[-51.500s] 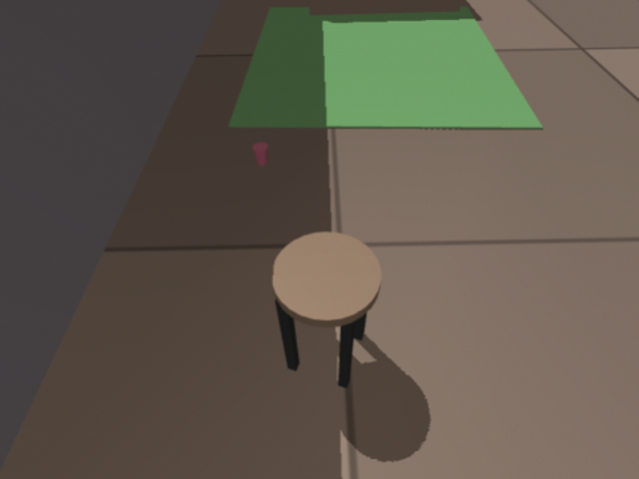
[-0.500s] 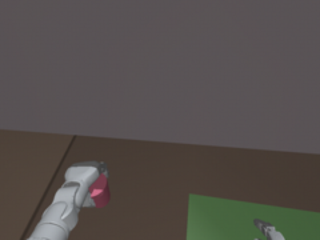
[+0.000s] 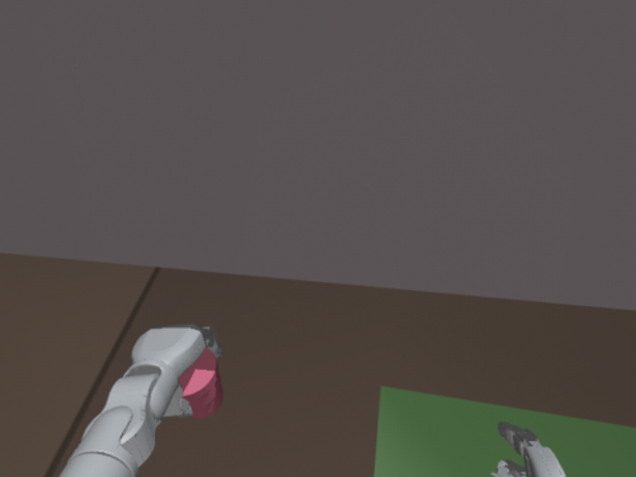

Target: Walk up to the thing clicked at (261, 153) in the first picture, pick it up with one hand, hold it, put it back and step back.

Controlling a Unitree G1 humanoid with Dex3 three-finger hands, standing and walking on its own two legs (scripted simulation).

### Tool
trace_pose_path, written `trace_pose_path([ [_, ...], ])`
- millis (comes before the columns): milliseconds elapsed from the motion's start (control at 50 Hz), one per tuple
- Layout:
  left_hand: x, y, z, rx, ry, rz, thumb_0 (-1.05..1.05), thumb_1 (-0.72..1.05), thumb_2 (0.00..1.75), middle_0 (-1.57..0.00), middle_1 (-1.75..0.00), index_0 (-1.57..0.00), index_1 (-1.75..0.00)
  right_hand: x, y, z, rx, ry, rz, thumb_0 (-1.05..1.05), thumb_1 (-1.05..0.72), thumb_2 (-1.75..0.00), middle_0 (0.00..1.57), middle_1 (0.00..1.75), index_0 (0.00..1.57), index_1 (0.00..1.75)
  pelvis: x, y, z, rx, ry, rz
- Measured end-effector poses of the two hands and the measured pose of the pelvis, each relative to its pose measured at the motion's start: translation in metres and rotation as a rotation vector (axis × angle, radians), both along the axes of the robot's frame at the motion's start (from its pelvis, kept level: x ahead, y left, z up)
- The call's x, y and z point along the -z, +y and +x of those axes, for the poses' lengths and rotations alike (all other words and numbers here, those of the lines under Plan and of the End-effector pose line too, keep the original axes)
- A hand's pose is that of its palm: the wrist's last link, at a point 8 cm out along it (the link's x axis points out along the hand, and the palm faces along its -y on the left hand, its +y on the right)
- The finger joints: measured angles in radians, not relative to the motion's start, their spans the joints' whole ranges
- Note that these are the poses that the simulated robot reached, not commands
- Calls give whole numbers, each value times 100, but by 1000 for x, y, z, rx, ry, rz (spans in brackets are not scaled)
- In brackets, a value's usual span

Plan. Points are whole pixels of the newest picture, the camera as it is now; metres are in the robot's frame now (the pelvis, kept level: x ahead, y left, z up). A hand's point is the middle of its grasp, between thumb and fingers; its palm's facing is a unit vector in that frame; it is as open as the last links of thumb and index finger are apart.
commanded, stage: hold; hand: left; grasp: from above
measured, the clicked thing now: (197, 386) +0.28 +0.22 -0.10
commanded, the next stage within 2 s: crouch in 0.44 s
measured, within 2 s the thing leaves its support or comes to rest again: neither
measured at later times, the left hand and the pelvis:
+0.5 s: hand (180, 375) +0.28 +0.23 -0.05, palm faces -0.45 -0.10 -0.89, open 9.9 cm; pelvis +0.00 +0.00 +0.00, yaw +0 degrees
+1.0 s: hand (192, 400) +0.28 +0.23 -0.14, palm faces -0.47 -0.04 -0.88, open 9.9 cm; pelvis +0.00 +0.00 -0.03, yaw +1 degrees
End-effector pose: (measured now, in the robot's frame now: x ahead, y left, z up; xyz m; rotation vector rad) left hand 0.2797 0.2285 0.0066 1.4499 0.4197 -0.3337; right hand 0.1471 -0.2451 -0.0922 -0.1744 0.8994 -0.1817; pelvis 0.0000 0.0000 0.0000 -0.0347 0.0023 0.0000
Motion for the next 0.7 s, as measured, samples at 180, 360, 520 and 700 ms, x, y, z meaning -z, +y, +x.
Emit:
trace_pose_path([
  [180, -3, 3, 5, -21, -28, 10, -1, -2, 65, -83, -57, -68, -55, 2, -1, -1, 4, 16, 1, 2, -90, -90, 20, 29, 20, 30, 0, -1, 2, -1, 1, 0],
  [360, -3, 3, 7, -16, -7, 5, -1, -2, 64, -83, -57, -68, -56, 1, -5, -4, 19, 22, -2, 2, -90, -90, 20, 29, 20, 30, -1, -1, 4, 0, 2, 0],
  [520, -2, 2, 6, -8, -16, 7, -1, -1, 63, -83, -57, -68, -55, 2, -6, -3, 19, 31, -5, 2, -90, -90, 20, 29, 20, 30, -1, -2, 5, 0, 4, 1],
  [700, 0, 3, 8, -20, -20, 7, 0, 3, 58, -81, -58, -66, -55, 2, -4, 3, 19, 28, 2, 2, -90, -90, 20, 29, 20, 30, -1, -2, 8, -3, 8, 1],
])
